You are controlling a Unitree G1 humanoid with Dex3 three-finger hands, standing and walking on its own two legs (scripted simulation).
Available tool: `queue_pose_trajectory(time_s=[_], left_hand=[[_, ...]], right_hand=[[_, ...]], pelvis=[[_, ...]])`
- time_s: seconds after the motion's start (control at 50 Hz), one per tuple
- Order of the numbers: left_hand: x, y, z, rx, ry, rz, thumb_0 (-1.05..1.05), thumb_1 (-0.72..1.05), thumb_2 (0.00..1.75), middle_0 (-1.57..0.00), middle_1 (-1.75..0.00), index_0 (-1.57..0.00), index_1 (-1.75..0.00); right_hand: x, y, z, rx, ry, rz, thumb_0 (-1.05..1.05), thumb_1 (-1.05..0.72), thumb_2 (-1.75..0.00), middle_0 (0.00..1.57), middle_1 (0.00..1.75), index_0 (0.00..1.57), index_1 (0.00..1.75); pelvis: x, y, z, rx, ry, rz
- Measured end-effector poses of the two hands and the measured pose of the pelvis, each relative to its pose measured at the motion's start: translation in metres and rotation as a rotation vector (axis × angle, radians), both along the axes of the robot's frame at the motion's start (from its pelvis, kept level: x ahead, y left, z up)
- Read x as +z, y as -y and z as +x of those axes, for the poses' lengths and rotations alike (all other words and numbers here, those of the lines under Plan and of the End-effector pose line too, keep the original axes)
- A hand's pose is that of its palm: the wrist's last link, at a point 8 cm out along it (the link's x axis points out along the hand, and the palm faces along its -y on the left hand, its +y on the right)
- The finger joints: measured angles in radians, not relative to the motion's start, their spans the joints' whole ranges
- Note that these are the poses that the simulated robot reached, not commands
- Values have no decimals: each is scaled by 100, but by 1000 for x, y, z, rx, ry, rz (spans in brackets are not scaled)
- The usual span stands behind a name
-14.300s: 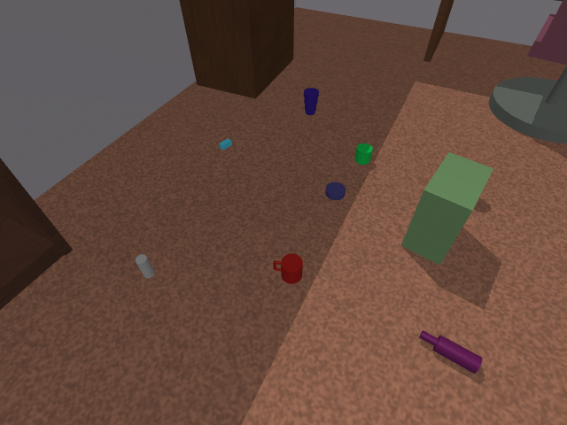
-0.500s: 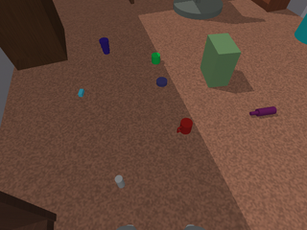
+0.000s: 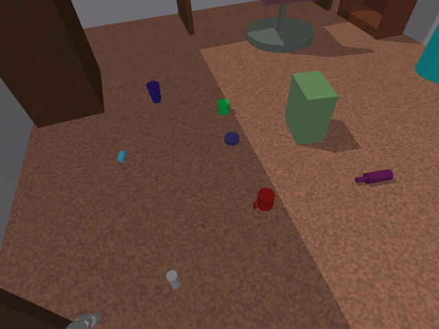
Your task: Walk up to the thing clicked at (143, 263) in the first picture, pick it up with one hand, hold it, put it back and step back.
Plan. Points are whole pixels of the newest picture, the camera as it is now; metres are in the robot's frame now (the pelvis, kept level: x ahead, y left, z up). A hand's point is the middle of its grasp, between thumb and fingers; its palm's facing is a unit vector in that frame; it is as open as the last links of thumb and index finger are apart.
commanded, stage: walk up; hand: left
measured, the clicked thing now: (174, 279) +0.45 +0.26 -0.72
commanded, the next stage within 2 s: stand in 1.06 s
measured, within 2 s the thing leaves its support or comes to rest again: neither
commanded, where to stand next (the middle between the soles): +0.05 +0.02 m, yaw +1 degrees
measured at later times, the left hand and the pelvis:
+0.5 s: hand out of the picture +0.09 +0.27 -0.15, palm faces +0.00 -0.95 -0.31, open 7.4 cm; pelvis +0.00 +0.02 +0.01, yaw +0 degrees
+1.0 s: hand out of the picture +0.10 +0.28 -0.15, palm faces +0.00 -0.94 -0.33, open 7.4 cm; pelvis +0.01 +0.03 +0.01, yaw +0 degrees
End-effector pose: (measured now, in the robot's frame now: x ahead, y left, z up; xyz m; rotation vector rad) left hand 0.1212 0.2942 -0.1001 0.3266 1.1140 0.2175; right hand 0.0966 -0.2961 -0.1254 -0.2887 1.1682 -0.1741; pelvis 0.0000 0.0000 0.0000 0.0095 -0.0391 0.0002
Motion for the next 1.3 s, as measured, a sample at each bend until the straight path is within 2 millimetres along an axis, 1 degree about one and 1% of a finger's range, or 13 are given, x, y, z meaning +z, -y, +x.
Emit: queue_pose_trajectory(time_s=[0.2,0.32,0.44,0.58,0.72,0.84,1.02,1.3], left_hand=[[-9,-8,-16,13,-58,-31,0,90,90,-20,-30,-21,-30],[-15,-13,-27,23,-95,-46,0,90,90,-20,-30,-21,-30],[-18,-18,-34,30,-118,-53,0,90,90,-20,-30,-21,-30],[-18,-23,-37,37,-129,-48,0,90,90,-20,-30,-21,-30],[-16,-27,-36,40,-123,-39,0,90,90,-20,-30,-21,-30],[-14,-29,-32,39,-113,-35,0,90,90,-20,-30,-21,-30],[-13,-29,-28,30,-110,-31,0,90,90,-20,-30,-21,-30],[-13,-25,-25,4,-108,-26,0,90,90,-20,-30,-21,-30]], right_hand=[[6,-4,-32,-27,-79,-25,0,-90,-90,21,30,20,30],[8,-12,-41,-42,-103,-29,0,-90,-90,21,30,20,30],[9,-22,-36,-42,-97,-22,0,-90,-90,21,30,20,30],[9,-31,-19,-33,-65,-10,0,-90,-90,21,30,20,30],[11,-35,-2,-26,-33,-5,0,-90,-90,21,30,20,30],[12,-36,6,-22,-22,-7,0,-90,-90,21,30,20,30],[12,-34,5,-30,-23,-9,0,-90,-90,21,30,20,30],[11,-27,-10,-39,-71,-18,0,-90,-90,21,30,20,30]], pelvis=[[4,-9,-2,-7,-6,-10],[5,-15,0,-10,-7,-11],[6,-21,1,-9,-10,-12],[6,-26,5,-9,-13,-12],[7,-28,9,-9,-12,-11],[7,-30,11,-7,-13,-10],[7,-30,14,-9,-11,-10],[8,-26,18,-1,-13,-6]])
